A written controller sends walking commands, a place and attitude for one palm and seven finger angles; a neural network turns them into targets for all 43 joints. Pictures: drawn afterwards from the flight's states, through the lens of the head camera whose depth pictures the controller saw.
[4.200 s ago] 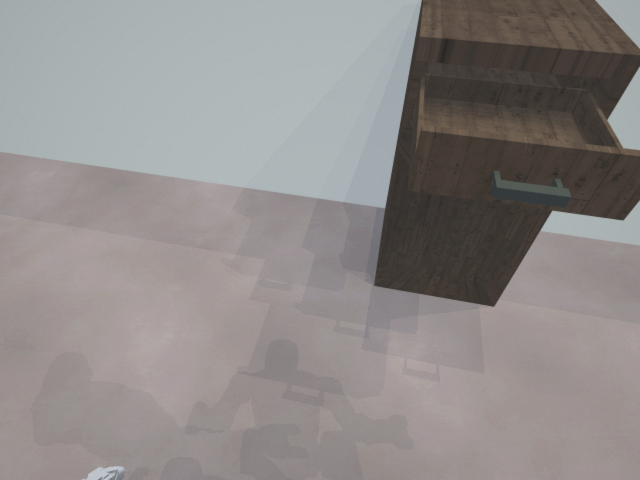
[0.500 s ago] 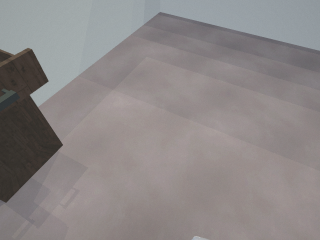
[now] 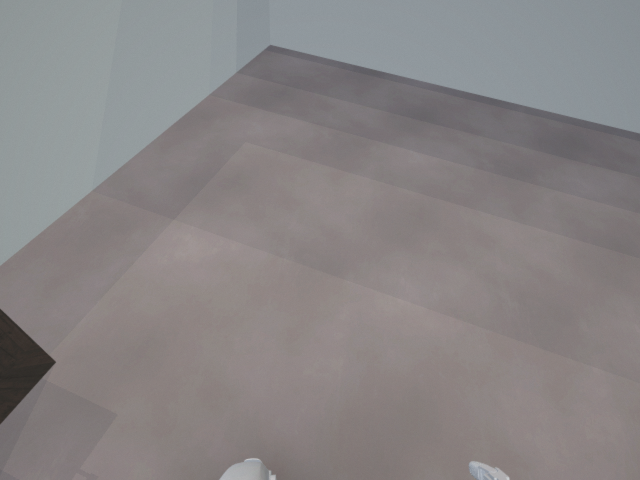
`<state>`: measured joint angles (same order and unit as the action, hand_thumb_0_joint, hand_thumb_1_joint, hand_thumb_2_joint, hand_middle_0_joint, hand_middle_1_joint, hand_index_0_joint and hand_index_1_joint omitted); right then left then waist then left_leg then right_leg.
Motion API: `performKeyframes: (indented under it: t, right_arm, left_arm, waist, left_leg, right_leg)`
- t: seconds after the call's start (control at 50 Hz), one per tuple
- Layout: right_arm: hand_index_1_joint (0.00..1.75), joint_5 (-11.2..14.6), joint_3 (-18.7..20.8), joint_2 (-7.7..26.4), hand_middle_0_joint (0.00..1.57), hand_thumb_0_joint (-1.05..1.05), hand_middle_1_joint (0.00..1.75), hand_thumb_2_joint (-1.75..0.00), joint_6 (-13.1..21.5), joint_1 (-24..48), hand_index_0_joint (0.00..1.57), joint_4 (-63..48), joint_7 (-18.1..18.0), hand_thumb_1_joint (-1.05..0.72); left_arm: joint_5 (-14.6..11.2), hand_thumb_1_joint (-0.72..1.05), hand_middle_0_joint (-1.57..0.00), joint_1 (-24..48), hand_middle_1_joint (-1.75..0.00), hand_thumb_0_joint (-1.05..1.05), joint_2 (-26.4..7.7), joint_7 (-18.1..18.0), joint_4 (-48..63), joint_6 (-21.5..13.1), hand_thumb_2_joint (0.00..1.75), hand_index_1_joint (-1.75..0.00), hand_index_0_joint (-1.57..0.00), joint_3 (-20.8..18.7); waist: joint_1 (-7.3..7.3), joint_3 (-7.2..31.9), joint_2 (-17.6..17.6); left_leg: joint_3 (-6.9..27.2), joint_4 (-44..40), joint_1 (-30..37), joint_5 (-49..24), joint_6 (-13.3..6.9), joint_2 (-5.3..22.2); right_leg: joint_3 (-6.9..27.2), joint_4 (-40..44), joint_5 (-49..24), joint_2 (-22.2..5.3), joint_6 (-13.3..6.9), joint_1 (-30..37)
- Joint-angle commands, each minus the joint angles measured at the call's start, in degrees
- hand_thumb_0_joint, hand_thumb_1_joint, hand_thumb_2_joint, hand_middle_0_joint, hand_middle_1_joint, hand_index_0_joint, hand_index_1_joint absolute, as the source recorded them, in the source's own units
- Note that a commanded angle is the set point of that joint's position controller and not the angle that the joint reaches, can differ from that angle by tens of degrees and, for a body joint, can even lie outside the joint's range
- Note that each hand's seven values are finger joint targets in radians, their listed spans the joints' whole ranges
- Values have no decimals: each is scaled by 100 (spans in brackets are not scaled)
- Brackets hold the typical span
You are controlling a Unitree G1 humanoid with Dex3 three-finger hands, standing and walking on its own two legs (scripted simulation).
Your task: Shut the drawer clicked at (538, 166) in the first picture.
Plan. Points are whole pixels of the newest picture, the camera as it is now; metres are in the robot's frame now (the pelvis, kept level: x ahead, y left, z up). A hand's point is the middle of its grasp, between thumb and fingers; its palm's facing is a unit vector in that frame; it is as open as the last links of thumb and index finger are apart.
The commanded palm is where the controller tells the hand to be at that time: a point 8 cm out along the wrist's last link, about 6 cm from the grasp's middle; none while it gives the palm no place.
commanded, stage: walk to a spot facing it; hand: left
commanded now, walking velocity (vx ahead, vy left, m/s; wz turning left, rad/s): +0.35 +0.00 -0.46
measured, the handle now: out of the picture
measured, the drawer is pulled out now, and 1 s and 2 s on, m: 0.30 0.30 0.30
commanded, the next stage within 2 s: turn to face it in 0.44 s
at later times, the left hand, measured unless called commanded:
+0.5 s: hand (243, 355) +0.33 +0.16 -0.16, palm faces -0.27 -0.95 -0.17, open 7.4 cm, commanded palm none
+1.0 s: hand (272, 329) +0.39 +0.12 -0.16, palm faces -0.09 -0.98 -0.15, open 7.3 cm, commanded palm none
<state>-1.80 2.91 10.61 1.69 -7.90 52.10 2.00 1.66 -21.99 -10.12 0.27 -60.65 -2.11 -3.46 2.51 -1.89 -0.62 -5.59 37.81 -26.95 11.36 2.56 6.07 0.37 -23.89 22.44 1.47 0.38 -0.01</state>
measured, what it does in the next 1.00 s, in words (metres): walks ahead: left foot, then right foot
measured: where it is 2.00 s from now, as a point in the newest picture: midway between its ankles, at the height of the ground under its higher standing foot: outside the picture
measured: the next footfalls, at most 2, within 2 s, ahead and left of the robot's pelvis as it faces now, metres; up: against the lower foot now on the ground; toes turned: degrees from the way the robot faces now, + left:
left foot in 0.02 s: +0.16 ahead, +0.12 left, +0.00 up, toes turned +7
right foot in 0.58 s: +0.32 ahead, -0.15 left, +0.00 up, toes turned -27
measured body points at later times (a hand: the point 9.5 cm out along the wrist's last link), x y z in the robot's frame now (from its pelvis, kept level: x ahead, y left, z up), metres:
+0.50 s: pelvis +0.18 +0.01 +0.01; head +0.21 +0.01 +0.45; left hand +0.34 +0.21 -0.14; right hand +0.05 -0.19 -0.14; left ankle +0.12 +0.11 -0.73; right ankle +0.27 -0.14 -0.68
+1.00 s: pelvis +0.25 -0.03 +0.00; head +0.26 -0.01 +0.45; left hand +0.39 +0.17 -0.15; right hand +0.24 -0.27 -0.15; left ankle +0.27 +0.08 -0.70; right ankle +0.28 -0.13 -0.73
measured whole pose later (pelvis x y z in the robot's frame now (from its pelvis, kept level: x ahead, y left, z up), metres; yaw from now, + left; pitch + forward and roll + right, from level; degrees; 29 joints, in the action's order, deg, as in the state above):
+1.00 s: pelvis +0.25 -0.03 +0.00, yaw -7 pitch -1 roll -1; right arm -1.6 3.6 8.8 -3.4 -15.2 57.2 0.5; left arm 1.9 -7.7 -8.0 -1.7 -54.2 0.4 -3.4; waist -1.2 -1.6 -0.8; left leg -7.0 48.8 -22.4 25.4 2.4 5.8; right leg -19.2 -32.2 13.9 -5.6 -3.0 -16.4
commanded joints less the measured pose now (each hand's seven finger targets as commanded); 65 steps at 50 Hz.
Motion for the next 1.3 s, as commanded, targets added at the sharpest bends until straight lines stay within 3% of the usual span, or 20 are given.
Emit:
performKeyframes:
  t: [0.0,0.02,0.04,0.08,0.16,0.28,0.44,0.52,0.54,0.56,0.58,0.6,0.7,0.88,1.0,1.02,1.04,1.06,1.14,1.28]
  right_arm:
    - [30,-112,413,1632,20,0,30,-90,287,-2199,20,242,-276,-90]
    - [30,-48,355,1724,20,0,30,-90,218,-2322,20,254,-287,-90]
    - [30,13,301,1423,20,0,30,-90,211,-1798,20,195,-336,-90]
    - [30,22,146,782,20,0,30,-90,273,-991,20,30,-340,-90]
    - [30,70,86,454,20,0,30,-90,387,-928,20,181,-380,-90]
    - [30,104,119,418,20,0,30,-90,391,-1406,20,381,-386,-90]
    - [30,15,176,611,20,0,30,-90,177,-1833,20,617,-378,-90]
    - [30,62,268,876,20,0,30,-90,103,-1602,20,465,-355,-90]
    - [30,116,207,718,20,0,30,-90,89,-1762,20,451,-304,-90]
    - [30,208,100,223,20,0,30,-90,91,-2007,20,368,-293,-90]
    - [30,206,83,278,20,0,30,-90,42,-1657,20,252,-388,-90]
    - [30,178,44,147,20,0,30,-90,-11,-1789,20,329,-409,-90]
    - [30,68,-34,-123,20,0,30,-90,-360,-2142,20,816,-363,-90]
    - [30,58,101,-6,20,0,30,-90,-412,-963,20,280,-190,-90]
    - [30,40,174,236,20,0,30,-90,-339,-1153,20,54,-139,-90]
    - [30,18,253,618,20,0,30,-90,-298,-1320,20,42,-143,-90]
    - [30,-26,368,1226,20,0,30,-90,-272,-1483,20,-74,-185,-90]
    - [30,-47,414,1335,20,0,30,-90,-266,-1573,20,47,-252,-90]
    - [30,27,272,1045,20,0,30,-90,-137,-510,20,-217,-321,-90]
    - [30,61,330,1174,20,0,30,-90,-180,-804,20,-109,-291,-90]
  left_arm:
    - [-138,90,-20,-24,-30,0,-531,8,500,-96,90,-30,-20,-233]
    - [-109,90,-20,-14,-30,0,-513,35,607,-120,90,-30,-20,-189]
    - [-69,90,-20,249,-30,0,-620,30,561,-79,90,-30,-20,-218]
    - [-11,90,-20,521,-30,0,-526,161,507,-35,90,-30,-20,-239]
    - [30,90,-20,40,-30,0,-184,178,371,236,90,-30,-20,-269]
    - [39,90,-20,715,-30,0,-138,221,697,325,90,-30,-20,-297]
    - [-11,90,-20,1884,-30,0,-56,217,1084,292,90,-30,-20,-174]
    - [31,90,-20,882,-30,0,-372,153,868,136,90,-30,-20,-207]
    - [62,90,-20,266,-30,0,-708,83,678,16,90,-30,-20,-280]
    - [27,90,-20,-322,-30,0,-1321,-22,523,-75,90,-30,-20,-383]
    - [-130,90,-20,-464,-30,0,-1445,-92,487,-21,90,-30,-20,-346]
    - [-93,90,-20,-17,-30,0,-1340,-148,593,-25,90,-30,-20,-300]
    - [-48,90,-20,1614,-30,0,-505,-240,791,4,90,-30,-20,1]
    - [25,90,-20,1144,-30,0,-660,-279,802,167,90,-30,-20,-188]
    - [-32,90,-20,1086,-30,0,-831,-235,950,261,90,-30,-20,-276]
    - [-81,90,-20,1020,-30,0,-665,-199,1050,309,90,-30,-20,-271]
    - [-109,90,-20,1216,-30,0,-372,-158,1334,337,90,-30,-20,-207]
    - [-10,90,-20,1671,-30,0,-519,-166,1413,399,90,-30,-20,-186]
    - [-25,90,-20,1133,-30,0,-605,-62,1066,342,90,-30,-20,-266]
    - [-81,90,-20,1211,-30,0,-696,-128,1086,375,90,-30,-20,-240]
  waist:
    - [-997,1053,1949]
    - [-916,1053,2188]
    - [-839,742,1682]
    - [-456,-220,772]
    - [-72,-137,835]
    - [-176,-346,572]
    - [-549,-550,928]
    - [-7,341,883]
    - [251,883,323]
    - [354,1780,-1157]
    - [394,1887,-619]
    - [160,2017,-826]
    - [-641,298,-353]
    - [-213,-13,-597]
    - [-398,400,-186]
    - [-480,388,913]
    - [-638,141,2328]
    - [-838,218,1776]
    - [-287,370,708]
    - [-465,445,717]
  left_leg:
    - [2258,-1546,3730,706,-590,1596]
    - [3518,-2459,3595,1622,-913,2304]
    - [3380,-2760,2939,2446,-826,2324]
    - [2174,-2859,1689,2061,-673,1854]
    - [428,-2756,1372,420,-438,1336]
    - [-269,-2689,2081,-870,-734,1427]
    - [-1142,-1806,2518,-3053,-842,1459]
    - [-1360,150,2586,-4402,-560,1394]
    - [-1239,1382,1547,-3382,-310,1190]
    - [-1093,3123,-289,1780,43,176]
    - [-123,3907,-284,2610,1,-25]
    - [470,4073,-238,2243,-5,28]
    - [444,2697,601,1202,0,196]
    - [79,1566,142,1464,3,87]
    - [-111,-538,1180,568,-123,-77]
    - [967,-1414,1554,118,-435,538]
    - [2870,-2201,1673,-1085,-1185,1867]
    - [3166,-2410,1426,-606,-1488,2040]
    - [1750,-2029,1581,-952,-1020,956]
    - [1965,-1940,2131,-1652,-1211,829]
  right_leg:
    - [-113,-3273,-275,5,-271,-2679]
    - [54,-4563,1049,192,-260,-3415]
    - [333,-5204,559,-170,-294,-3637]
    - [213,-5247,-398,-651,-221,-3670]
    - [114,-4998,-1120,-702,-24,-3464]
    - [-104,-4342,-1621,-898,196,-4374]
    - [-842,-2020,-1147,-551,34,-3516]
    - [-1166,-993,-1228,-30,-243,-1661]
    - [-724,-514,-2407,-439,-382,-8]
    - [1659,-618,-5490,-2385,-1135,1772]
    - [1680,-509,-7291,-2808,-1568,1242]
    - [1565,-217,-6082,-2719,-1544,865]
    - [-258,777,-2703,-1946,-874,-2064]
    - [-431,855,-1331,-2352,-914,-1607]
    - [-1068,-502,-1251,-2234,-410,-1670]
    - [-1308,-1428,-419,-1753,-57,-2415]
    - [-1378,-2747,1247,-929,384,-3576]
    - [-622,-3945,1266,-786,290,-3619]
    - [-159,-4411,-231,-788,390,-3612]
    - [-101,-3480,-15,-656,537,-3295]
